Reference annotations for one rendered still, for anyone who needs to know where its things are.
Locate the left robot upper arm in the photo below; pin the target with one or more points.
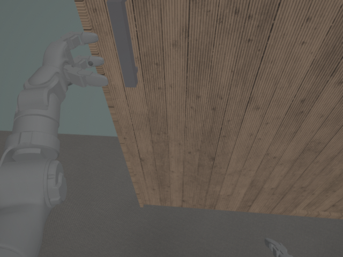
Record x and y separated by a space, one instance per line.
28 192

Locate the right robot hand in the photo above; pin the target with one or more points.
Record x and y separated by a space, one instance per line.
277 249

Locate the handle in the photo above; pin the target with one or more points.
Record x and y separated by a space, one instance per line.
121 31

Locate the left robot hand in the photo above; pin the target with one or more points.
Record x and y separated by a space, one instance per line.
58 54

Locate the left robot forearm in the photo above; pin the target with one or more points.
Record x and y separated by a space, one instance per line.
36 119

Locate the wardrobe door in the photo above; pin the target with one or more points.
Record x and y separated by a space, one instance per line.
328 196
238 105

